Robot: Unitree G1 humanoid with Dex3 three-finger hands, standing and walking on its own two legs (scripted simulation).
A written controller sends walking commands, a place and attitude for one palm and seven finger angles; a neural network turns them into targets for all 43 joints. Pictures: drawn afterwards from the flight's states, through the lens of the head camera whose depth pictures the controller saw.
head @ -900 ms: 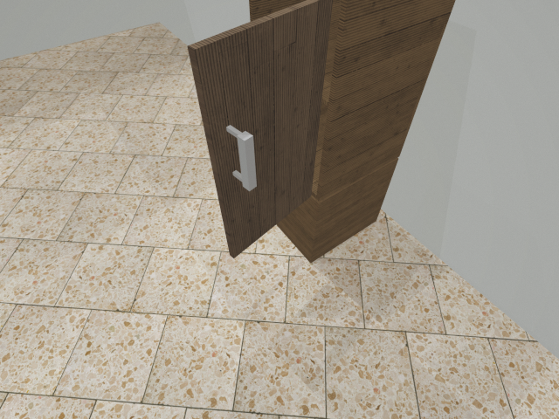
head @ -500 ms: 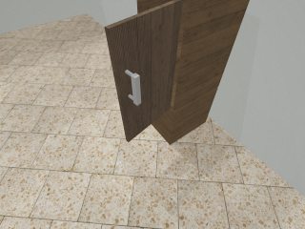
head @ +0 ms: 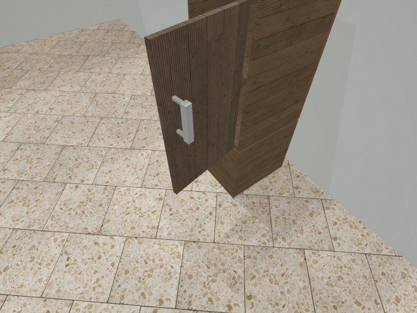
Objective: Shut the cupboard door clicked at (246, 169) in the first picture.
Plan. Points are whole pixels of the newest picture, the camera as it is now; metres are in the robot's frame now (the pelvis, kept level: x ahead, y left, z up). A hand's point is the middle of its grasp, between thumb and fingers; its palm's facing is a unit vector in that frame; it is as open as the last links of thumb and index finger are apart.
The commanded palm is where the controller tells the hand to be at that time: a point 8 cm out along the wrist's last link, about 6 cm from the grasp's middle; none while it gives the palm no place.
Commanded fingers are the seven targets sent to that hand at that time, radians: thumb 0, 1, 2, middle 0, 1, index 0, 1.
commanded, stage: walk around to get in front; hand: left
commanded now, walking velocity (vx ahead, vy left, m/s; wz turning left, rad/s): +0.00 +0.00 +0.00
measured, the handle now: (182, 120) +0.59 +0.11 +0.01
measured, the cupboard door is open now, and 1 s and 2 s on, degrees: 100 100 100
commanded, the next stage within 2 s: none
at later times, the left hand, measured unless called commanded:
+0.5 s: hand out of the picture +0.06 +0.20 -0.18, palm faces -0.13 -0.96 -0.25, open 7.4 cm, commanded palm none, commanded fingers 0.00 0.90 0.90 -0.20 -0.30 -0.20 -0.30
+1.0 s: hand out of the picture +0.10 +0.15 -0.18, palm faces -0.37 -0.90 -0.23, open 7.4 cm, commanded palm none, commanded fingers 0.00 0.90 0.90 -0.20 -0.30 -0.20 -0.30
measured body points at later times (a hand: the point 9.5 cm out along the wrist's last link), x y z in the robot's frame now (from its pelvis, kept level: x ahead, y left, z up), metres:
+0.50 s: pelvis -0.02 +0.00 -0.02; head +0.03 -0.02 +0.43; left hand +0.06 +0.25 -0.16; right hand -0.03 -0.25 -0.17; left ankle +0.01 +0.14 -0.75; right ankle -0.06 -0.09 -0.72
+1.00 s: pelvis -0.03 -0.01 -0.01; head +0.02 -0.03 +0.44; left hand +0.12 +0.20 -0.16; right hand +0.00 -0.30 -0.14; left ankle +0.03 +0.11 -0.72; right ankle -0.05 -0.11 -0.75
